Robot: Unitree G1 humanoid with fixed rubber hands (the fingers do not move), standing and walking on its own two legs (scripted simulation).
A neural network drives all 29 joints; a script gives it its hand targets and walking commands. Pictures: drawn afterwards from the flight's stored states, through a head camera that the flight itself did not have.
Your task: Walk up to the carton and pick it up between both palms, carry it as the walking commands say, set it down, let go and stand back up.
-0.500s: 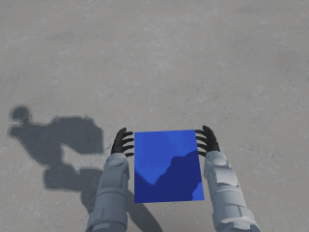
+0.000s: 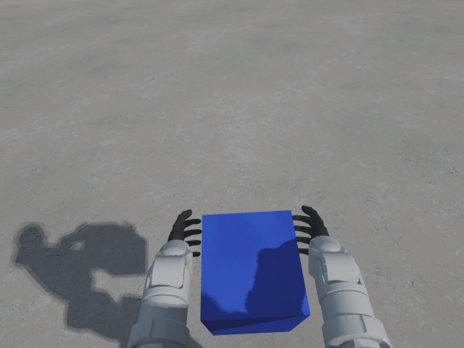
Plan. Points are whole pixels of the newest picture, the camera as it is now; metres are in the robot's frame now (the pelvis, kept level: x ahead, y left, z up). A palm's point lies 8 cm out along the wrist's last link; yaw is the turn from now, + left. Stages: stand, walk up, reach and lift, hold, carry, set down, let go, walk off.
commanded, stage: reach and lift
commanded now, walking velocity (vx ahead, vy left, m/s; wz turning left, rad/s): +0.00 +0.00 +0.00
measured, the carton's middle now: (249, 277) +0.30 -0.01 -0.06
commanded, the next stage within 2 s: hold in 1.28 s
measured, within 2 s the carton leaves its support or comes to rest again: neither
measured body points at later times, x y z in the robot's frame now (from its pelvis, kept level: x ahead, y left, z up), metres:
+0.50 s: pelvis -0.01 -0.01 +0.00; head -0.06 +0.00 +0.45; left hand +0.31 +0.13 +0.05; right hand +0.32 -0.13 +0.05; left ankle +0.03 +0.13 -0.74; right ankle +0.02 -0.14 -0.74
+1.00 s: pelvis +0.00 +0.00 +0.00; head -0.05 +0.00 +0.45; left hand +0.31 +0.13 +0.05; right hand +0.32 -0.13 +0.05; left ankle +0.03 +0.13 -0.74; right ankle +0.02 -0.14 -0.74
